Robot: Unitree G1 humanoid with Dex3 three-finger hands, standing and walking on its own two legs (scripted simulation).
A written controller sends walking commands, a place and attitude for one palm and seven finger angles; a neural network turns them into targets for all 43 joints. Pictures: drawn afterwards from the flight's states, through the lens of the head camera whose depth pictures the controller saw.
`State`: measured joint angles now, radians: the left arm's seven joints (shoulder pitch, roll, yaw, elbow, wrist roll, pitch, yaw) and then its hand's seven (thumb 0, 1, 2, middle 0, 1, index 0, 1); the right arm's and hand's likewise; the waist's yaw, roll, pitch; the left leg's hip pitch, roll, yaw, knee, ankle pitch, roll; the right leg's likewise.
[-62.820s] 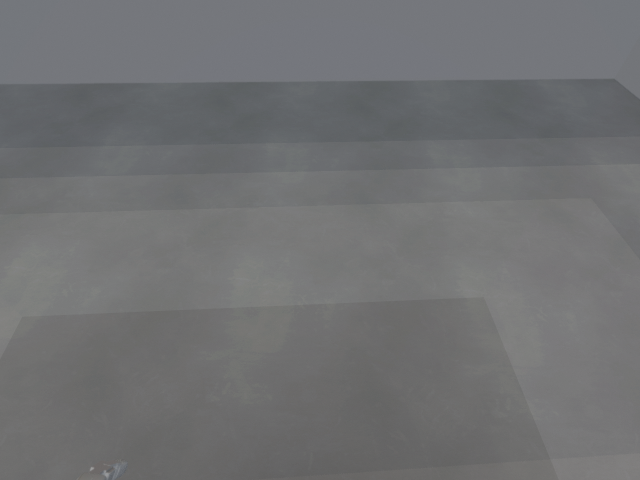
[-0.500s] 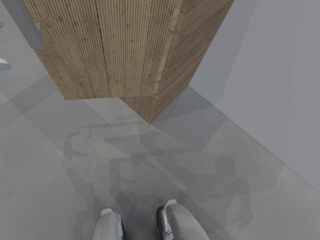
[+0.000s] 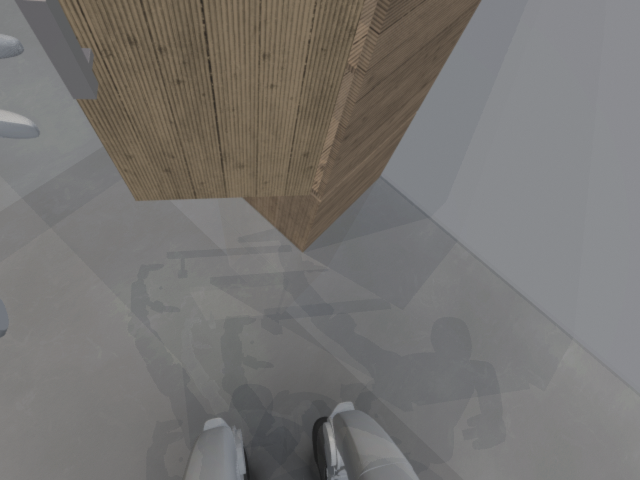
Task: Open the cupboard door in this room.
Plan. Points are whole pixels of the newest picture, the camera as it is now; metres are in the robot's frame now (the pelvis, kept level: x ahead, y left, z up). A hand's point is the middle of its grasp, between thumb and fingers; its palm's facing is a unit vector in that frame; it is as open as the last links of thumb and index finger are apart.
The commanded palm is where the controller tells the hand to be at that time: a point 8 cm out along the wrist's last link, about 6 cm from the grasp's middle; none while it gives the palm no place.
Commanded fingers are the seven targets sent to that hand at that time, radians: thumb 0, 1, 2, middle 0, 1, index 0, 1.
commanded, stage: move the hooked fingers beside the handle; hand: left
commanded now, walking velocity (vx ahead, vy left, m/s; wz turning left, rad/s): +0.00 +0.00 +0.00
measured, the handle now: (65, 32) +0.60 +0.21 +0.10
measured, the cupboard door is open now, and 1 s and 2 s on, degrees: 49 49 49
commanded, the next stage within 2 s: slide the fingers in behind the handle in 0.02 s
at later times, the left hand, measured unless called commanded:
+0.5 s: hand (11, 73) +0.53 +0.25 +0.10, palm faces -0.02 -1.00 +0.00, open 13.9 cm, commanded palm +0.52 +0.28 +0.09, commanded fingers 0.00 -0.50 0.30 -0.30 -1.20 -0.30 -1.20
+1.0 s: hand (57, 72) +0.54 +0.21 +0.10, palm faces -0.02 -1.00 +0.00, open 13.9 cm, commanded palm +0.52 +0.25 +0.09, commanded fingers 0.00 -0.50 0.30 -0.30 -1.20 -0.30 -1.20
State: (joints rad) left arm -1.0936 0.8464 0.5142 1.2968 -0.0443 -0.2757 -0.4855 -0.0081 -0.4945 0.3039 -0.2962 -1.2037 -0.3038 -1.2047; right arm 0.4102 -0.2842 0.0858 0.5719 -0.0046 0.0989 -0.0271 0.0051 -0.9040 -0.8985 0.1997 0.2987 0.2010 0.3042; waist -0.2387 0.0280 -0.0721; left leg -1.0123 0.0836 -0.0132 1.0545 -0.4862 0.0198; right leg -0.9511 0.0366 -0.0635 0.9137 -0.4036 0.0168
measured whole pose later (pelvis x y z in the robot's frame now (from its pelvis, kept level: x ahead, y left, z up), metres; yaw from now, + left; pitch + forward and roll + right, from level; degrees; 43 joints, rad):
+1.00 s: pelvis +0.00 +0.00 +0.00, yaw +1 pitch +24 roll -5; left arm -1.08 0.68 0.44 1.26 -0.05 -0.30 -0.36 -0.01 -0.50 0.30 -0.30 -1.20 -0.30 -1.20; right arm 0.44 -0.28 0.06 0.61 -0.02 0.08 0.00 0.01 -0.90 -0.90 0.20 0.30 0.20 0.30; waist -0.23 0.04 -0.08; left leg -0.99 0.07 -0.01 1.04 -0.47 0.02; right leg -0.94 0.03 -0.06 0.92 -0.40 0.01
